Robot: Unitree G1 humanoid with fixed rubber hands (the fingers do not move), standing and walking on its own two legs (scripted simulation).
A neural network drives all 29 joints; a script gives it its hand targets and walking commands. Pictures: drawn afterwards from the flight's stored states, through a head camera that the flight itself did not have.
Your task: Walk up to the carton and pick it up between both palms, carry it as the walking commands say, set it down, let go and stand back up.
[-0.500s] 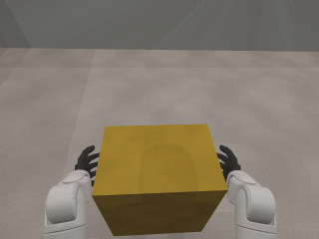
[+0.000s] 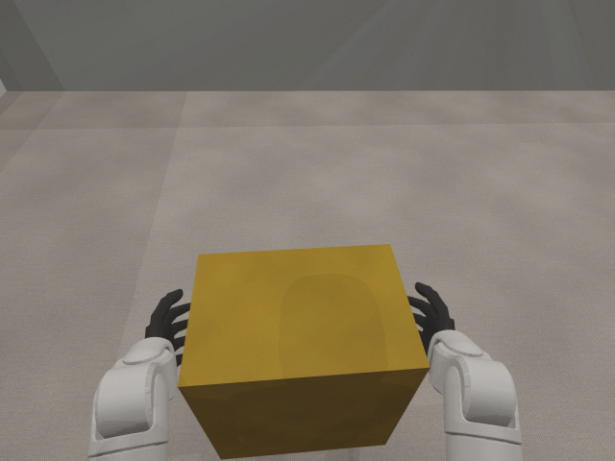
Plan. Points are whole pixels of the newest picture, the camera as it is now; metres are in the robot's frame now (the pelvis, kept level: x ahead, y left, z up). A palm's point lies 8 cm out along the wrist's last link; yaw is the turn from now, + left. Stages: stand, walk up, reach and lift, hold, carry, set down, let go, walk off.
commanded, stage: carry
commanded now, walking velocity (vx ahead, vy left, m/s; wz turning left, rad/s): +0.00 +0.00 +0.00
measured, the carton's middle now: (300, 358) +0.28 +0.01 -0.01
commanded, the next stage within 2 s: none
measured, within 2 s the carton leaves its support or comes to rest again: neither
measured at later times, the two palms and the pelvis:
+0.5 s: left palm (171, 337) +0.28 +0.17 +0.04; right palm (435, 330) +0.28 -0.17 +0.05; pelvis +0.02 -0.01 +0.00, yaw +0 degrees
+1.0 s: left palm (175, 334) +0.28 +0.17 +0.05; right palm (439, 330) +0.28 -0.17 +0.05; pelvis +0.02 -0.01 +0.00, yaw +0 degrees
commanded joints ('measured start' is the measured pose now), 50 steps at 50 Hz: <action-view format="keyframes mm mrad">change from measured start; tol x32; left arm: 1 -511 -778 -677 -139 -301 -44 -201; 50 -455 -670 -524 36 -121 -237 -210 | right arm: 1 -437 794 681 -81 273 -29 175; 50 -371 745 554 138 118 -207 190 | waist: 1 -1 22 -299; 50 -9 -14 -185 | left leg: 1 214 175 -194 -31 213 -23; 50 197 165 -193 -4 186 -15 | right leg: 1 43 -139 115 -57 120 -10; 50 20 -130 128 -64 154 -17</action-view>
